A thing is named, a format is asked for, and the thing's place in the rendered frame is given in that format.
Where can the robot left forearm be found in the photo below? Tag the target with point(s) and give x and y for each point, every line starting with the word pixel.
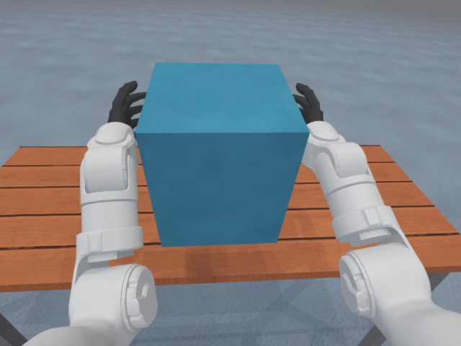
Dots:
pixel 109 196

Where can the robot right forearm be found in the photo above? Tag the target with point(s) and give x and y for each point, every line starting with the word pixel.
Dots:
pixel 359 213

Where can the robot right upper arm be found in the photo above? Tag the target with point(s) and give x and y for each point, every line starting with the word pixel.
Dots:
pixel 387 284

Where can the carton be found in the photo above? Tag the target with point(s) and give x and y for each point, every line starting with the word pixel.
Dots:
pixel 221 145

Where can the table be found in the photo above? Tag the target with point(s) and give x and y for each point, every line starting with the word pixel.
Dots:
pixel 40 216

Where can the robot left upper arm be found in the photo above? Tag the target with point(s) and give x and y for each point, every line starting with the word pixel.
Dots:
pixel 109 306

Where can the robot right hand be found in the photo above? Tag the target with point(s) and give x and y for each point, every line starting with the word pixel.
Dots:
pixel 311 106

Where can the robot left hand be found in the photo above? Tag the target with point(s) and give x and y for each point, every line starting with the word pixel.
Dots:
pixel 121 111

